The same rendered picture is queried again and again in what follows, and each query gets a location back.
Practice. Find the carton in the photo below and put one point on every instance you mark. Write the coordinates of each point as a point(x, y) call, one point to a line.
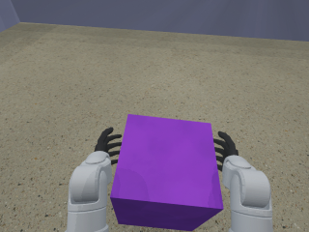
point(166, 175)

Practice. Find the robot left forearm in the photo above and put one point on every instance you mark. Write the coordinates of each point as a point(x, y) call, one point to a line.
point(87, 199)

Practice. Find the robot right forearm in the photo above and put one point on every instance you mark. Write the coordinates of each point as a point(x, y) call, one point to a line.
point(250, 196)

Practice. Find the left robot hand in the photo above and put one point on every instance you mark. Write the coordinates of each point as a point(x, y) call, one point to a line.
point(104, 146)

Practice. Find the right robot hand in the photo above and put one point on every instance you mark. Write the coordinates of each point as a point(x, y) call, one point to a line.
point(229, 148)

